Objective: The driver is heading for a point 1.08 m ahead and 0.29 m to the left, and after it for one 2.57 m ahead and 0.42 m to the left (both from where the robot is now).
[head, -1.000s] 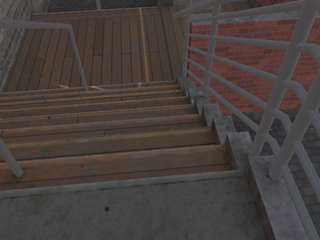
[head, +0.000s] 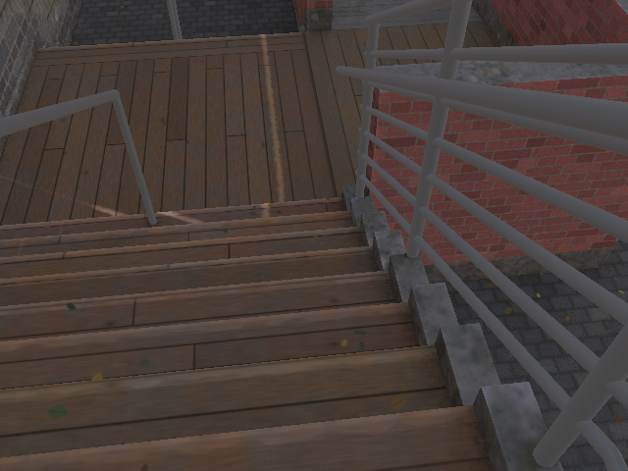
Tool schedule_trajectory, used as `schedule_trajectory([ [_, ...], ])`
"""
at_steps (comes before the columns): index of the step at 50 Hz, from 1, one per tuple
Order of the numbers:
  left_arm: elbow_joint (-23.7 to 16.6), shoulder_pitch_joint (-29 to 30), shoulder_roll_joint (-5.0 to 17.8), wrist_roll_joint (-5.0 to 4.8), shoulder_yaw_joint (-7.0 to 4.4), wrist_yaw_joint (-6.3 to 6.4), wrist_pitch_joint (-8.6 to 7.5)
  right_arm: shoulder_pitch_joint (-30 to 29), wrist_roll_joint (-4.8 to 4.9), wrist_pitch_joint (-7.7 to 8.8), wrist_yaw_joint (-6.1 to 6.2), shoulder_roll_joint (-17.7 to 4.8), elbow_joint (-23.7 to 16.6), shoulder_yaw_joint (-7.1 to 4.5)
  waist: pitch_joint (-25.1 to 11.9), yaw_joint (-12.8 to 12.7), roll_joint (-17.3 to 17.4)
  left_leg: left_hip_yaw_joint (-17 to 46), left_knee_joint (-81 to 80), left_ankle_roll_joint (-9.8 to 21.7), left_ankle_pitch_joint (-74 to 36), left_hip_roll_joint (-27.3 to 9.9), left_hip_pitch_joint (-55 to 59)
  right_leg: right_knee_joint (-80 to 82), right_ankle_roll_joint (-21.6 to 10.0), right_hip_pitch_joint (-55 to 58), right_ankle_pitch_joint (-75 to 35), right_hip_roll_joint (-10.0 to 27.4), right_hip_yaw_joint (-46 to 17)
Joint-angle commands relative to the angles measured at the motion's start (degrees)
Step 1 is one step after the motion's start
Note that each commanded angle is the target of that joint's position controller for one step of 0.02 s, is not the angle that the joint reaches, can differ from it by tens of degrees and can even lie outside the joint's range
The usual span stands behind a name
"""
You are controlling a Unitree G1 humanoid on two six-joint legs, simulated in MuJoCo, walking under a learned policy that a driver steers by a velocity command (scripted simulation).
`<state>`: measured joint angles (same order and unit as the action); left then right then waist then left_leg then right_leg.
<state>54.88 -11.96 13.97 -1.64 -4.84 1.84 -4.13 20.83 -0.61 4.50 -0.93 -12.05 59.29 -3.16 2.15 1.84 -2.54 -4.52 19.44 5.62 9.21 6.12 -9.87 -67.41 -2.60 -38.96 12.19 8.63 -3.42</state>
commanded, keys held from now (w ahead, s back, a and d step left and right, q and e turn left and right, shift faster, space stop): w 0.20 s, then w+q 0.80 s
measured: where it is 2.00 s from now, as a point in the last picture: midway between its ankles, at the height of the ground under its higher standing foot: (213, 365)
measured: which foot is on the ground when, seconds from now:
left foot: down 0.00-0.30, up 0.32-0.88, down 0.90-1.00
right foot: up 0.00-0.26, down 0.28-0.90, up 0.92-1.00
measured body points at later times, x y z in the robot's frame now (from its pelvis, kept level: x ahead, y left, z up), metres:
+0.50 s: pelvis +0.26 -0.04 +0.00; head +0.26 -0.05 +0.45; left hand +0.28 +0.23 -0.13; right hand +0.29 -0.31 -0.14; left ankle +0.22 +0.14 -0.65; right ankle +0.27 -0.13 -0.74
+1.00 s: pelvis +0.46 +0.12 -0.21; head +0.47 +0.16 +0.24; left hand +0.38 +0.39 -0.36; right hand +0.66 -0.09 -0.32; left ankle +0.49 +0.21 -0.92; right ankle +0.38 -0.10 -0.65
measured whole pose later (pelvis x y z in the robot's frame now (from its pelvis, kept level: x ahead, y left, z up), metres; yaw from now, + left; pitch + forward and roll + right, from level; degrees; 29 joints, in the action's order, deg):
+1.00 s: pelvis +0.46 +0.12 -0.21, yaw +23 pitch +0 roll -1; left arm 53.9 -18.0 15.6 -1.8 -4.7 3.1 -4.4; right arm 11.1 2.0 1.1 -3.7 -14.5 50.7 -5.1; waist 2.8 -0.9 -2.3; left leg -1.4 42.9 5.6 15.9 3.3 -26.5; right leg -110.4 3.6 -27.6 45.5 9.9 -2.7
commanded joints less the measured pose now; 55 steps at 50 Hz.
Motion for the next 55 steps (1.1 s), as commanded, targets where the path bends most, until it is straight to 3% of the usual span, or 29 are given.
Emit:
schedule_trajectory([
  [1,-2.3,-3.9,2.6,1.44,0.05,0.73,0.52,-3.2,-0.12,1.17,1.12,-6.5,-3.1,-0.52,3.7,-3.3,4.8,13.0,-12.6,8.8,-3.7,-15.5,-7.9,11.9,1.4,1.3,-8.9,1.7,-0.8],
  [4,-4.4,4.8,2.2,1.45,1.13,0.02,-0.21,0.7,0.49,0.14,1.64,-7.2,-2.1,-0.63,4.3,-0.3,5.5,8.4,-11.2,6.0,-10.5,-12.2,-6.3,26.9,0.7,6.2,-17.8,-1.0,2.6],
  [10,-7.6,13.8,2.8,0.8,1.9,-3.55,-1.66,10.6,0.43,-1.88,1.04,-6.8,0.2,-1.15,3.2,2.5,3.2,12.0,-5.4,7.9,-21.6,-19.1,14.8,31.4,-1.5,0.3,-7.7,-2.5,3.1],
  [13,-6.3,7.2,6.4,1.11,0.63,-3.7,-3.23,7.4,0.77,-2.58,1.65,-7.3,-1.0,-1.08,-0.1,-2.1,5.9,12.7,1.8,6.2,-35.2,-18.4,15.2,36.9,-3.0,12.2,-7.0,-4.9,4.1],
  [14,-2.5,-2.7,8.9,2.11,-0.54,-2.91,-3.89,5.4,0.88,-3.11,1.81,-8.0,-2.3,-0.91,-4.6,-5.4,3.8,11.9,9.5,4.4,-33.2,-15.0,10.4,39.2,-4.5,24.8,-14.2,-4.7,3.1],
  [15,-0.8,-9.2,13.1,1.8,-2.35,-3.38,-4.05,7.5,0.98,-2.14,1.74,-4.7,-3.7,0.11,-11.7,-6.7,-2.9,8.4,25.4,1.3,-20.1,-8.5,-5.0,38.5,-9.5,44.1,-14.5,3.0,-7.4],
  [16,0.4,-16.4,12.7,0.76,-2.62,-3.66,-3.13,13.2,1.6,-1.15,1.68,-0.4,-2.6,1.28,-19.8,-8.0,-13.6,6.0,44.8,-1.6,16.4,-1.8,-20.1,44.1,-16.2,58.9,-4.2,13.2,-25.3],
  [17,0.3,-15.3,9.0,1.08,-1.31,-3.27,-2.73,12.3,3.5,0.21,1.71,-5.0,-2.9,-0.43,-16.5,-7.0,-10.0,14.1,53.5,-0.5,24.6,-2.3,-25.2,48.7,-15.5,54.1,3.9,14.3,-29.6],
  [18,-0.4,-9.6,8.9,1.28,-1.06,-3.01,-1.65,9.7,5.63,0.97,2.46,-8.2,-3.9,-1.92,-8.7,-5.1,-7.8,13.6,57.6,-0.6,20.4,-5.4,-27.3,49.8,-12.5,45.9,1.3,13.5,-22.1],
  [21,-1.5,-1.5,2.8,1.64,0.47,-2.89,-2.17,7.0,4.82,-0.89,4.29,-5.1,-3.4,-3.33,-1.3,-2.4,-0.3,14.6,52.5,-0.8,6.6,-10.7,-23.8,54.1,-8.8,32.5,-3.8,10.1,-8.5],
  [26,1.9,-6.0,8.1,1.63,-1.19,-1.59,-2.43,2.8,2.47,-3.72,3.06,-3.0,-8.7,-3.15,0.3,-1.0,-1.1,12.8,43.1,-1.9,2.7,-13.1,-28.4,54.8,-8.6,31.6,-12.9,9.5,-0.6],
  [28,2.3,-8.4,9.8,3.89,-1.47,-1.67,-2.2,2.4,1.49,-4.16,1.71,-4.1,-9.3,-3.44,-1.0,-0.7,3.4,12.2,46.5,-2.7,-4.4,-13.1,-29.5,51.5,-10.1,30.6,-16.0,11.5,0.9],
  [29,3.2,-8.8,10.0,3.32,-1.87,-0.91,-2.08,5.0,1.26,-4.94,1.43,-3.6,-8.6,-3.27,-0.3,0.5,1.3,12.8,45.8,-2.7,-6.7,-12.8,-30.9,48.7,-8.3,30.1,-18.7,10.9,3.6],
  [31,1.5,-6.1,4.1,2.67,-0.15,0.44,-1.2,-5.3,3.58,-4.69,1.04,-5.9,-13.3,-4.11,1.9,-0.8,-1.5,14.1,37.7,-1.2,-17.8,-13.1,-35.7,46.7,-2.8,30.4,-9.1,7.9,7.8],
  [33,2.3,-9.9,4.2,2.09,0.1,2.16,-0.29,-6.2,1.97,-4.05,0.42,-4.2,-12.3,-3.49,2.0,-3.4,-5.9,13.6,35.0,-0.1,-25.0,-12.3,-37.3,40.4,-0.5,33.4,-7.2,7.9,8.8],
  [36,-0.8,-7.3,6.0,1.91,0.02,3.76,-1.31,-8.9,1.39,-4.66,-2.28,-3.9,-13.6,-2.79,4.1,-3.4,-3.0,10.8,26.0,-2.1,-38.6,-11.2,-28.4,32.8,0.4,21.0,1.6,9.1,13.9],
  [39,-1.4,-12.7,6.6,1.38,-0.54,1.61,-0.46,-16.4,3.38,-5.74,-3.1,-3.1,-16.4,-1.96,5.9,-9.1,-2.4,5.0,18.7,-3.9,-37.8,-10.3,-24.9,26.0,0.1,21.0,15.1,10.7,16.1],
  [40,-1.3,-14.2,6.8,-0.2,-0.91,1.62,-0.23,-18.8,2.79,-5.84,-2.69,-2.7,-17.3,-1.45,5.9,-10.3,-2.6,3.8,15.4,-4.7,-36.0,-10.3,-25.0,23.6,0.5,23.9,13.8,11.0,15.4],
  [42,-1.8,-10.8,8.4,0.02,-1.42,1.29,1.29,-16.0,3.44,-6.66,-2.64,-4.1,-16.8,-2.09,5.5,-8.4,-4.2,4.2,14.4,-2.9,-29.5,-11.4,-19.3,18.4,1.1,22.7,6.7,13.6,13.1],
  [43,-2.3,-9.4,9.0,-0.17,-1.81,0.7,1.61,-10.9,3.26,-6.71,-2.03,-5.9,-15.4,-2.87,3.9,-4.8,-2.9,2.6,12.8,-1.6,-27.4,-10.9,-12.9,11.7,1.6,22.2,0.6,13.9,14.3],
  [45,-0.9,-3.2,10.2,-0.97,-1.57,0.35,0.65,13.9,0.87,-5.65,-0.21,-15.1,-6.2,-7.17,-3.8,11.1,1.9,-1.9,6.1,2.6,-34.8,-6.9,14.1,-22.5,5.2,16.0,-7.7,6.7,16.7],
  [46,-0.2,-7.6,5.6,1.02,-1.07,1.21,-0.11,14.2,0.26,-3.86,-1.1,-19.3,-2.8,-7.09,-1.9,7.7,22.1,8.0,11.7,5.5,-59.0,-12.0,22.7,-54.0,8.4,-2.0,43.8,-3.0,15.4],
  [47,-1.5,-21.7,3.5,1.04,-0.4,0.5,-1.92,11.4,0.45,-2.35,-2.74,-18.4,-5.0,-4.73,-15.9,-0.3,30.5,18.5,27.1,11.2,-61.5,-16.6,35.0,-60.7,7.6,-13.5,46.2,-2.3,2.3],
  [48,-3.4,-18.3,7.3,-0.09,-0.94,0.44,-2.88,10.7,2.43,-2.59,-3.53,-13.3,-7.5,-4.25,-21.0,3.5,23.4,23.0,21.9,14.2,-40.5,-18.7,32.2,-50.3,5.1,-14.0,37.6,-0.6,-1.1],
  [49,-7.9,-11.0,5.3,-0.45,-0.58,1.29,-2.81,12.8,3.87,-3.4,-3.27,-15.2,-5.2,-4.92,-18.4,3.1,18.0,34.2,10.8,15.9,-12.4,-22.8,25.1,-47.7,5.0,-18.7,31.7,-2.0,0.4],
  [50,-10.3,-2.2,4.9,-1.19,-0.32,3.19,-1.7,5.5,3.33,-4.19,-2.39,-12.5,-6.5,-4.17,-11.9,2.1,7.6,43.5,1.0,13.6,16.3,-22.3,14.1,-44.9,3.4,-20.8,25.3,-2.1,2.1],
  [51,-10.8,-4.0,5.9,-2.48,-0.81,3.58,-1.34,-1.7,1.0,-3.03,-2.05,-10.2,-9.1,-2.34,-7.9,-1.6,5.8,49.1,2.9,14.2,22.6,-26.6,2.2,-28.9,1.6,-20.1,9.3,-0.5,-4.1],
  [53,-10.2,-5.6,5.9,1.54,-1.18,3.5,0.46,-6.9,0.48,-1.42,-1.84,-6.7,-10.4,-1.2,-2.2,-4.6,4.2,44.1,7.6,10.5,10.5,-22.4,-10.2,-19.3,1.5,-16.2,5.0,-0.7,-5.8],
  [55,-11.2,-6.6,4.5,2.65,-1.42,3.3,2.0,-3.7,-0.5,-1.5,0.21,-9.5,-8.4,-1.86,-3.6,-5.7,5.3,36.8,9.6,11.3,-1.9,-18.0,-14.2,-8.2,4.6,-12.0,1.7,-1.6,-4.4],
])
Keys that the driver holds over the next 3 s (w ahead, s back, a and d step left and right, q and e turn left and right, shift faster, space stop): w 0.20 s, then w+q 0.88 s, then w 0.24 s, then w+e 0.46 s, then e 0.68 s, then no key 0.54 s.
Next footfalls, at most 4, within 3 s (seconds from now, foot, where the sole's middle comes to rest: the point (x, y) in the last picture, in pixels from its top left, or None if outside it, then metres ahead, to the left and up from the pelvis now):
0.28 right None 0.32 -0.13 -0.78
0.90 left None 0.53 0.22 -0.95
1.54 right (260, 394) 0.85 0.16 -1.13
2.02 left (175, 355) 1.09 0.46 -1.30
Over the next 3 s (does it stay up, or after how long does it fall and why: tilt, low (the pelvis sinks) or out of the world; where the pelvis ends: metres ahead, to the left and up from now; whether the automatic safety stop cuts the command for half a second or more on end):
stays up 1.02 0.22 -0.50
